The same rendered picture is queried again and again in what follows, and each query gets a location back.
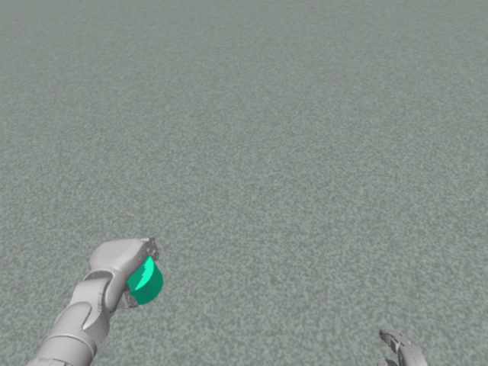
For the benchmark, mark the tin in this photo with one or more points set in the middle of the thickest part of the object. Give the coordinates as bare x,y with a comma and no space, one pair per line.
146,282

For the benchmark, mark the right robot hand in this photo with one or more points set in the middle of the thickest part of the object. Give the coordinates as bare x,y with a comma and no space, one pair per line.
401,346

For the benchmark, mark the left robot hand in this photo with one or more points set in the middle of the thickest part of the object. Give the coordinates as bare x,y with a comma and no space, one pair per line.
125,255

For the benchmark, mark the left robot arm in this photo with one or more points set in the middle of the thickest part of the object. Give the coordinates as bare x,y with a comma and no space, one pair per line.
81,327

